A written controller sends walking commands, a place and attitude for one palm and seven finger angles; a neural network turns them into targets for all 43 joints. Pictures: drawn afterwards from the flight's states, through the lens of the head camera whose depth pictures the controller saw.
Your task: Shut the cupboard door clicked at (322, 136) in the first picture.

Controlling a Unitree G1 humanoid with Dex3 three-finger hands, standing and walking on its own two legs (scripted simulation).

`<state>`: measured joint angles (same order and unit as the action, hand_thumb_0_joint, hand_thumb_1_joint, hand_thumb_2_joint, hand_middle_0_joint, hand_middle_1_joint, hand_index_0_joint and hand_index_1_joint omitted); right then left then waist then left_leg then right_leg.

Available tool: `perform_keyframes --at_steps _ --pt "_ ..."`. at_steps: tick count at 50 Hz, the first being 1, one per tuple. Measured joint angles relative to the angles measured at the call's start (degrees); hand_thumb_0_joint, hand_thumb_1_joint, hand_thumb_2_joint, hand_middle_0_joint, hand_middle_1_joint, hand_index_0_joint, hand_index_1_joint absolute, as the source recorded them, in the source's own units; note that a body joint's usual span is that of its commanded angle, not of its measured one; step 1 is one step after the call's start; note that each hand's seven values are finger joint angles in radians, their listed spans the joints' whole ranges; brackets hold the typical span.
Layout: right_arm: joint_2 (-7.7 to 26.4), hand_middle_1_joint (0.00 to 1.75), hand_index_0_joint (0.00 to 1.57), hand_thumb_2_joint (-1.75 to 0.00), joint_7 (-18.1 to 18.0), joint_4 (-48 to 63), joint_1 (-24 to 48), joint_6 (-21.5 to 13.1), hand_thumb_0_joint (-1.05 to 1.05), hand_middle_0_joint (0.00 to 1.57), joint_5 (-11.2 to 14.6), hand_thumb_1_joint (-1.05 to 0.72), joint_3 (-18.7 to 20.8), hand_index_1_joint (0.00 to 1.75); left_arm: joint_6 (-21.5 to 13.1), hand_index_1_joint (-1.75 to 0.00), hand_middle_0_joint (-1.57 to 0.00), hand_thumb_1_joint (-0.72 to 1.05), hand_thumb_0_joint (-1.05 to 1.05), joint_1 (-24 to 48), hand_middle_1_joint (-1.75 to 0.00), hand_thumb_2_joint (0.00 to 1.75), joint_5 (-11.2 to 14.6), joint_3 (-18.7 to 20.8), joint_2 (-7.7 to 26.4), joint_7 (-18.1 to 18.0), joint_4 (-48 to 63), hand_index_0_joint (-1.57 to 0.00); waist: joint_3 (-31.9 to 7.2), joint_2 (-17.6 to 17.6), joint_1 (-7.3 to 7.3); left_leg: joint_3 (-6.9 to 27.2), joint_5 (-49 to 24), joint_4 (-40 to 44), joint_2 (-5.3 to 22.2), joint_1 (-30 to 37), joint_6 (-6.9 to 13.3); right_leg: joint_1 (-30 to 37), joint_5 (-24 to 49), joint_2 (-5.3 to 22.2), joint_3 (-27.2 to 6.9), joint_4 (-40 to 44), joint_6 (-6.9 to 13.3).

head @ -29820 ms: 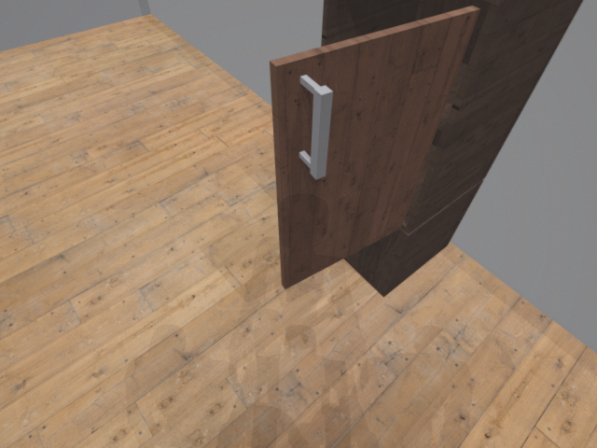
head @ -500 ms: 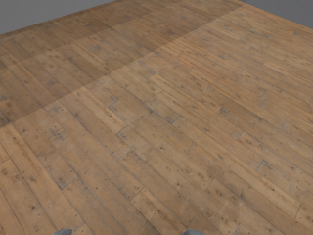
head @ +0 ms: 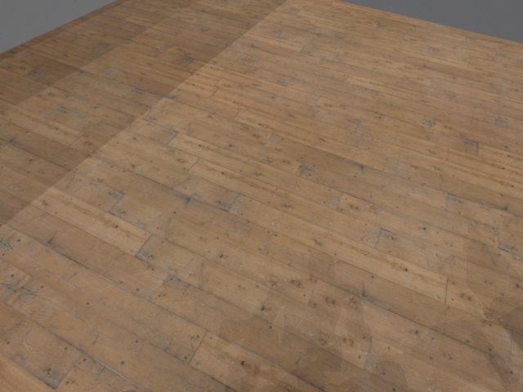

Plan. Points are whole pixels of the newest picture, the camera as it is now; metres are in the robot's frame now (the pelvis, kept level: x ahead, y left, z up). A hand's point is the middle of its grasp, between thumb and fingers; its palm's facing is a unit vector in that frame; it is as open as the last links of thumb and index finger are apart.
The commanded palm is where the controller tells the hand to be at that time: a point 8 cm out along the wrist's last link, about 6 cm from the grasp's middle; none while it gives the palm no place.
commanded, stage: turn to face it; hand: left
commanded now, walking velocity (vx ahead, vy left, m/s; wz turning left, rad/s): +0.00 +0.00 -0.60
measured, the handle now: out of the picture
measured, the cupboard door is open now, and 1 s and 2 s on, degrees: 49 49 49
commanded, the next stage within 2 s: take the last steps up to it in 1.74 s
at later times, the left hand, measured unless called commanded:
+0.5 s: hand (178, 383) +0.15 +0.15 -0.14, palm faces -0.27 -0.92 -0.29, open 7.4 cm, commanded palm none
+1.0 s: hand (196, 353) +0.20 +0.13 -0.16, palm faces -0.52 -0.83 -0.21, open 7.4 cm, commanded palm none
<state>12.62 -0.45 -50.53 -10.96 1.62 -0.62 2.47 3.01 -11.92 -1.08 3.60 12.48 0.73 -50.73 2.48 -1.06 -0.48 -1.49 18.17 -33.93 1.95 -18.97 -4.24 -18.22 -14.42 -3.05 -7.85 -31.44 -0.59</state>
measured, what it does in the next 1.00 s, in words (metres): steps on the spot, turning right: right foot, then left foot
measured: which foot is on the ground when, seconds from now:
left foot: down 0.00-0.40, up 0.42-0.80, down 0.82-1.00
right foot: down 0.00-0.02, up 0.04-0.38, down 0.40-0.82, up 0.84-1.00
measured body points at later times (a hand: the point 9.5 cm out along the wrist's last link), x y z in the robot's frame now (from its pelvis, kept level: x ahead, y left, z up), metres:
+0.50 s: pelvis +0.00 -0.02 +0.00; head +0.02 -0.06 +0.45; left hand +0.17 +0.20 -0.12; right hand -0.04 -0.29 -0.16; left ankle +0.01 +0.12 -0.67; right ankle -0.03 -0.12 -0.73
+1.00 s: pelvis +0.02 +0.00 +0.01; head +0.06 -0.01 +0.46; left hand +0.23 +0.18 -0.14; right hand -0.06 -0.25 -0.12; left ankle +0.09 +0.10 -0.73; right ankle -0.07 -0.09 -0.66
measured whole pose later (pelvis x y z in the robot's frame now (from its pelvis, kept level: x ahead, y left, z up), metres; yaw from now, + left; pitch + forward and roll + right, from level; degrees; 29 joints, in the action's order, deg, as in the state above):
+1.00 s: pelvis +0.02 +0.00 +0.01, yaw -36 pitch +0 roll -2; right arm 11.3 -1.4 -49.9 -12.1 1.1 -2.1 1.1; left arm 4.8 -10.7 -1.0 5.6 15.1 1.9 -52.1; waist 4.0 -1.3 -1.0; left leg -7.0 15.2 -28.6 5.6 -13.5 -0.4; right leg -26.8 -26.7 -0.6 0.6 -60.0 -2.7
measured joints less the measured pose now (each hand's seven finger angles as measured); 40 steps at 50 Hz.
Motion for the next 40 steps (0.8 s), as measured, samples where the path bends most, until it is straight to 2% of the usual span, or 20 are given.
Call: perform_keyframes --at_steps 1,3,6,8,11,15,17,19,20,21,23,25,27,31,35,38,40 --pt "-0.19 0.3 0.2 -0.9 -0.15 0.11 -0.06 -0.54 0.01 0.2 -0.2 -0.9 -0.12 0.3 0.31 -0.3 -0.2 0.9 0.01 -0.09 -0.3 0.9 0.3 0.2 0.29 0.02 -0.06 -0.2 -0.21 -0.22 0.17 -0.4 -3.29 1.8 0.0 0.44 2.08 -1.15 -1.6 -0.27 -0.22 -2.13 0.02" --pt "-1.05 0.3 0.2 -0.9 -0.38 0.35 -0.05 -0.92 0.01 0.2 -0.83 -0.9 -0.71 0.3 1.0 -0.3 -0.2 0.9 0.01 0.35 -0.3 0.9 0.46 0.77 1.27 0.05 -0.47 -0.2 0.5 -1.45 0.02 -1.95 -2.9 0.38 0.24 0.58 4.38 -4.48 -10.37 -0.01 1.26 -11.95 -0.23" --pt "-1.93 0.3 0.2 -0.9 -0.6 0.55 -1.07 -1.07 0.01 0.2 -1.38 -0.9 -1.5 0.3 1.45 -0.3 -0.2 0.9 0.01 0.55 -0.29 0.9 -0.02 1.64 2.37 0.59 -0.78 -0.2 0.8 -1.79 -0.18 -3.74 -2.3 2.3 1.73 2.66 4.76 -8.71 -12.99 0.78 5.25 -26.23 -1.24" --pt "-2.03 0.3 0.2 -0.9 -0.78 0.47 -1.64 -0.92 0.01 0.2 -1.5 -0.9 -1.62 0.3 1.66 -0.3 -0.2 0.9 0.01 0.75 -0.29 0.9 -0.01 1.95 2.65 1.0 -0.73 -0.2 0.99 -1.23 -0.32 -4.75 -3.07 4.26 2.83 4.06 4.53 -9.56 -12.2 1.76 7.32 -29.95 -1.95" --pt "-1.68 0.3 0.2 -0.9 -0.87 0.18 -2.08 -0.8 0.01 0.2 -1.48 -0.9 -1.33 0.3 1.87 -0.3 -0.2 0.9 0.01 0.99 -0.29 0.9 0.12 2.0 2.54 1.34 -0.51 -0.19 1.34 0.05 -0.32 -6.58 -3.61 5.8 4.42 5.47 4.29 -8.46 -11.43 3.28 9.43 -27.65 -2.48" --pt "-0.67 0.3 0.2 -0.9 -0.53 -0.36 -2.48 -0.63 0.01 0.2 -1.47 -0.9 -0.54 0.3 1.86 -0.3 -0.2 0.91 0.01 1.52 -0.29 0.9 0.12 1.74 1.97 1.56 -0.44 -0.19 1.63 1.67 0.37 -9.39 -2.6 4.75 6.28 5.96 3.52 -4.62 -11.05 4.31 10.95 -18.45 -2.14" --pt "0.03 0.3 0.2 -0.9 -0.32 -0.7 -2.73 -0.45 0.01 0.2 -1.44 -0.9 -0.1 0.3 1.62 -0.3 -0.19 0.91 0.01 1.88 -0.29 0.9 0.11 1.5 1.63 1.59 -0.33 -0.19 1.7 2.45 0.81 -10.8 -1.53 3.07 7.2 5.75 2.91 -2.15 -10.13 4.3 11.7 -13.31 -1.62" --pt "0.82 0.3 0.2 -0.9 -0.12 -1.01 -3.31 -0.18 0.01 0.2 -1.23 -0.9 0.35 0.3 1.07 -0.3 -0.19 0.91 0.01 2.09 -0.29 0.9 0.1 1.25 1.43 1.65 -0.01 -0.19 1.52 3.05 1.07 -12.01 0.13 0.12 8.14 5.0 2.01 1.39 -5.33 4.07 12.53 -5.73 -0.8" --pt "1.19 0.3 0.2 -0.9 0.02 -1.06 -3.84 0.03 0.01 0.2 -0.97 -0.9 0.6 0.3 0.49 -0.3 -0.2 0.9 0.01 1.96 -0.29 0.9 -0.03 1.06 1.59 1.61 0.34 -0.19 1.07 2.89 1.06 -12.55 1.4 -2.37 8.39 4.0 1.51 3.1 -2.89 4.19 12.32 -1.75 0.89" --pt "1.92 0.3 0.2 -0.9 0.04 -1.55 -3.58 0.52 0.01 0.2 -0.79 -0.9 0.99 0.3 -0.18 -0.3 -0.2 0.9 0.01 2.34 -0.29 0.9 -0.16 0.95 1.04 1.27 0.1 -0.19 1.26 3.91 0.96 -11.02 5.54 -6.67 8.57 2.24 0.98 2.52 -3.4 3.5 12.13 -2.46 2.22" --pt "3.09 0.3 0.2 -0.9 -0.34 -2.4 -2.74 1.94 0.01 0.2 -0.59 -0.9 1.37 0.3 -1.01 -0.3 -0.2 0.9 0.01 2.48 -0.29 0.9 0.02 0.3 -0.04 0.64 0.03 -0.19 1.69 5.19 1.02 -5.64 11.36 -17.85 6.29 -2.37 0.64 1.92 -4.28 2.76 11.42 -3.57 2.91" --pt "3.34 0.3 0.2 -0.9 -0.52 -2.88 -1.9 2.52 0.01 0.2 -0.49 -0.9 1.55 0.3 -1.25 -0.3 -0.2 0.9 0.01 1.84 -0.29 0.9 0.12 0.16 -0.65 0.0 0.09 -0.2 1.63 4.94 0.71 -3.14 10.69 -26.01 4.17 -6.19 0.22 2.44 -3.12 2.46 9.94 -1.52 2.84" --pt "2.99 0.3 0.19 -0.9 -0.27 -2.63 -1.15 2.46 0.01 0.2 -0.53 -0.91 1.47 0.3 -1.04 -0.3 -0.2 0.9 0.0 1.18 -0.29 0.9 0.14 0.11 -0.67 -0.44 -0.1 -0.2 1.51 3.91 0.67 -2.18 7.6 -28.88 3.17 -8.6 -0.34 3.17 -1.27 2.25 8.36 1.12 2.75" --pt "1.94 0.3 0.19 -0.9 0.24 -1.39 -0.18 1.96 0.01 0.2 -0.57 -0.91 1.26 0.3 -0.83 -0.3 -0.2 0.9 0.01 0.29 -0.3 0.9 0.0 -0.1 -0.32 -0.45 -0.69 -0.2 1.1 2.1 0.76 -0.76 4.04 -24.47 2.26 -9.45 -1.0 3.84 0.76 1.63 5.93 4.21 3.04" --pt "1.19 0.3 0.19 -0.9 0.18 -0.89 0.94 1.73 0.01 0.2 -0.38 -0.91 1.01 0.3 -0.83 -0.3 -0.2 0.9 0.01 -0.31 -0.3 0.9 -0.19 -0.09 -0.23 -0.3 -0.95 -0.2 0.83 1.01 -0.1 0.2 4.85 -16.48 1.21 -7.07 -0.94 3.45 1.13 0.57 3.49 4.4 2.81" --pt "0.6 0.3 0.19 -0.9 -0.09 -0.44 1.72 1.19 0.01 0.2 -0.06 -0.91 0.69 0.3 -0.54 -0.3 -0.2 0.9 0.01 -0.74 -0.3 0.9 -0.23 0.19 0.04 -0.3 -1.21 -0.2 0.59 -0.02 -0.78 0.33 4.36 -8.44 -0.09 -3.57 -0.5 2.45 0.66 -0.15 1.33 3.06 2.14" --pt "0.42 0.3 0.19 -0.9 -0.28 0.13 1.69 0.32 0.01 0.2 0.12 -0.91 0.28 0.3 -0.11 -0.3 -0.2 0.9 0.01 -1.16 -0.3 0.9 0.05 0.44 0.3 -0.38 -1.44 -0.2 0.09 -0.33 -0.85 0.08 -0.24 0.58 -0.39 0.48 -0.01 1.14 -0.39 -1.04 0.02 0.82 1.34"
